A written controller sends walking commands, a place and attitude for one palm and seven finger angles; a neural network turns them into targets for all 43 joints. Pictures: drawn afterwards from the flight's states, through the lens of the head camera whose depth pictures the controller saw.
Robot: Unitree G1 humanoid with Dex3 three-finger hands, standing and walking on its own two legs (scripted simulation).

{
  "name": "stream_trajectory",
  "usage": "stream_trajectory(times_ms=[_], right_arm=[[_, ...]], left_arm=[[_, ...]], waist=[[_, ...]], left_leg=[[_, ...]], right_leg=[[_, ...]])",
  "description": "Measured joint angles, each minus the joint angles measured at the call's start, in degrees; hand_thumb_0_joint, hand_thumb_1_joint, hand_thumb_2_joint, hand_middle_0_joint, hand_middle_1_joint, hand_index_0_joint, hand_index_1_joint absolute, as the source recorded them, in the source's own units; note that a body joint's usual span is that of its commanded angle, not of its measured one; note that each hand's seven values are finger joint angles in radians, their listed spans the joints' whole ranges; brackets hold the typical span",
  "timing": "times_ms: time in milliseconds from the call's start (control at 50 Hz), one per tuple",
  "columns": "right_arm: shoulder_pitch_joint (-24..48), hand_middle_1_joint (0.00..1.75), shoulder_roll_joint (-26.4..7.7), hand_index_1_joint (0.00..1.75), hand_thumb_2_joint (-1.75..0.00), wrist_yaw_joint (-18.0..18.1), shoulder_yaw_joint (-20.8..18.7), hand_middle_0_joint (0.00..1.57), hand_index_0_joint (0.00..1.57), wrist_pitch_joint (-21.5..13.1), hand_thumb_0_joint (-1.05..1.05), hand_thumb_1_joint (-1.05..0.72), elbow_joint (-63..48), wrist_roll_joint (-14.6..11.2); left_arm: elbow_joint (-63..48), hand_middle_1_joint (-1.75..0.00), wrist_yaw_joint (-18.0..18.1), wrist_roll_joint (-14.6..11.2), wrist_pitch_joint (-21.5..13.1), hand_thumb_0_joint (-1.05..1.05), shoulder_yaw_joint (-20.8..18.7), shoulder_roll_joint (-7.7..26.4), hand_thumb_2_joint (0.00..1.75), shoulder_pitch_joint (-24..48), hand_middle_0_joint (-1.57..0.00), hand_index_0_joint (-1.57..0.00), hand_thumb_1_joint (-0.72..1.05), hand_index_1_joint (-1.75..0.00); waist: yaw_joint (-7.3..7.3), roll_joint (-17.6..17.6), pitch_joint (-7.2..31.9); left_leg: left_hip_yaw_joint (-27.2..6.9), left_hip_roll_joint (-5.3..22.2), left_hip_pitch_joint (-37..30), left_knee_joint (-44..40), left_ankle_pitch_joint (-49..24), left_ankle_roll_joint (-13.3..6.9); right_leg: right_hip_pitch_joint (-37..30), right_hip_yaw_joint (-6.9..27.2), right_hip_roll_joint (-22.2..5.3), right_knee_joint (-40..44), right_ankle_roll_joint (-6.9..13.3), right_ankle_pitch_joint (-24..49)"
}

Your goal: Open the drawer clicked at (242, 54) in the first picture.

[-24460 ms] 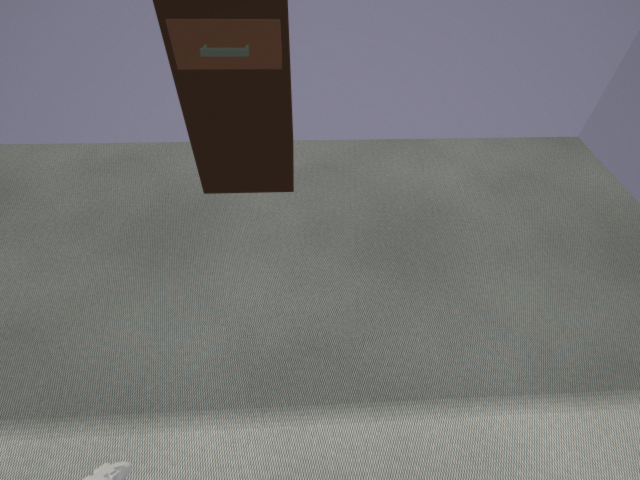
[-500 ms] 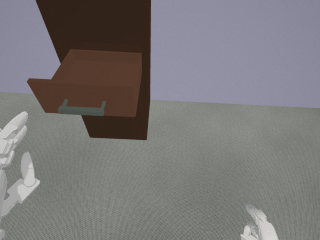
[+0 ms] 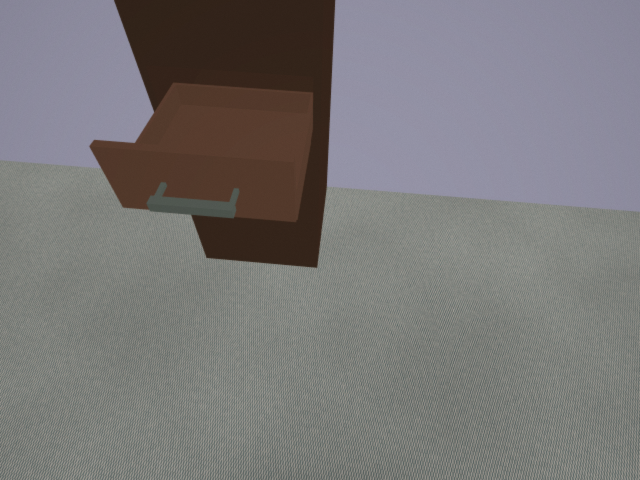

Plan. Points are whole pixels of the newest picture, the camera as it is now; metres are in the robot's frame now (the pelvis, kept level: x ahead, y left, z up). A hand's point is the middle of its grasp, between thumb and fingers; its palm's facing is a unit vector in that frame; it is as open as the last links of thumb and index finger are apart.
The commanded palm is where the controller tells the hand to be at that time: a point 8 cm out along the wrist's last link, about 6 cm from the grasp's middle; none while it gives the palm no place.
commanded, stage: let the arm hang, fingers relaxed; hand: left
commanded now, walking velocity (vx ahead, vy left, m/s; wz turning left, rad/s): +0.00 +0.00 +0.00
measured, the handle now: (195, 198) +0.60 +0.29 -0.08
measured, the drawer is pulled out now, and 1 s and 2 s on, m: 0.30 0.30 0.30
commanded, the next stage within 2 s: look to check the result in 0.62 s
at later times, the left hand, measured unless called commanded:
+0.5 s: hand out of the picture +0.02 +0.17 -0.17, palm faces -0.02 -0.98 -0.21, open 7.3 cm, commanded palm none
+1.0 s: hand out of the picture +0.01 +0.17 -0.17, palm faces +0.00 -0.97 -0.23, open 7.3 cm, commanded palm none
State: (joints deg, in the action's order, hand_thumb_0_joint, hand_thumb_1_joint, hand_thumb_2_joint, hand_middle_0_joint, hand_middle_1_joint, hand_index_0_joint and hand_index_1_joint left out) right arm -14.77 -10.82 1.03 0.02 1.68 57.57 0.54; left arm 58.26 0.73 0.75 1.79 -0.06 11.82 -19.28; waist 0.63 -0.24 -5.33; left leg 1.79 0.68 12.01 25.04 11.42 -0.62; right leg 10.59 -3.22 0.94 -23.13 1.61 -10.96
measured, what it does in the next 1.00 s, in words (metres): stands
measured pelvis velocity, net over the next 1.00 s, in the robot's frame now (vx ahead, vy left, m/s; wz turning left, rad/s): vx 0.01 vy -0.01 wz -0.03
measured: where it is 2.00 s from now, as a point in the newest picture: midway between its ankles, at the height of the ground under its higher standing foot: outside the picture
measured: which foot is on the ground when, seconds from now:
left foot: down 0.00-1.00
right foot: down 0.00-1.00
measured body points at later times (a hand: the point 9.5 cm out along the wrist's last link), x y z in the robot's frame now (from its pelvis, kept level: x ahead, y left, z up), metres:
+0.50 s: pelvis +0.00 +0.00 +0.00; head +0.00 -0.01 +0.45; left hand +0.02 +0.23 -0.15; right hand -0.03 -0.21 -0.17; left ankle +0.02 +0.11 -0.74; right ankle +0.02 -0.10 -0.74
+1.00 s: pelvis +0.01 -0.01 +0.00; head +0.02 -0.03 +0.45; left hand +0.01 +0.22 -0.15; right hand -0.01 -0.24 -0.16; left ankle +0.02 +0.11 -0.74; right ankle +0.02 -0.10 -0.74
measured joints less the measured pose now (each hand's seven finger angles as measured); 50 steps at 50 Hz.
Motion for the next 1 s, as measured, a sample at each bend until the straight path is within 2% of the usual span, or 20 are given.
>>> stream_trajectory(times_ms=[100, 220, 520, 1000], right_arm=[[-1.58, 0.30, -0.32, 0.30, -0.90, 0.28, -0.31, 0.20, 0.20, -0.15, 0.01, -0.91, 3.18, -0.01], [-2.54, 0.30, 0.86, 0.30, -0.90, 0.37, -0.08, 0.20, 0.20, -0.60, 0.01, -0.91, 5.77, 0.00], [-3.05, 0.30, 3.71, 0.30, -0.90, 0.40, -0.30, 0.20, 0.20, -1.30, 0.00, -0.91, 7.35, 0.18], [-0.41, 0.30, 1.37, 0.30, -0.90, 0.79, -1.18, 0.20, 0.20, -1.46, 0.00, -0.91, 7.13, 0.07]], left_arm=[[4.16, -0.30, 0.30, -0.08, -0.34, 0.00, -0.14, 0.13, 0.90, -0.10, -0.20, -0.20, 0.93, -0.30], [6.21, -0.30, 0.63, -0.20, -0.92, 0.00, -0.09, -0.41, 0.90, 1.68, -0.20, -0.20, 0.92, -0.30], [5.84, -0.30, 0.93, -0.08, -1.77, 0.00, -0.21, -3.10, 0.90, 5.77, -0.20, -0.20, 0.92, -0.30], [7.34, -0.30, 0.87, -0.19, -2.15, 0.00, -0.68, -2.04, 0.90, 4.79, -0.20, -0.20, 0.91, -0.30]], waist=[[-0.29, -1.28, 0.46], [-0.79, -1.81, 1.26], [-1.82, -1.03, 2.26], [-1.19, -1.17, 1.14]], left_leg=[[0.50, -0.33, -0.97, -1.58, -0.78, -0.29], [0.98, -0.54, -1.99, -2.58, -1.24, -0.37], [1.49, -0.15, -2.47, -3.18, -1.55, 0.11], [1.14, 1.01, -3.39, -3.94, -1.26, 1.14]], right_leg=[[-0.53, 0.48, -0.29, 0.93, -0.24, 0.58], [-0.92, 0.96, -0.50, 0.89, -0.31, 0.62], [-0.71, 1.48, -0.09, 0.49, 0.14, 0.60], [-2.08, 1.18, 1.13, 2.28, 1.11, 0.78]])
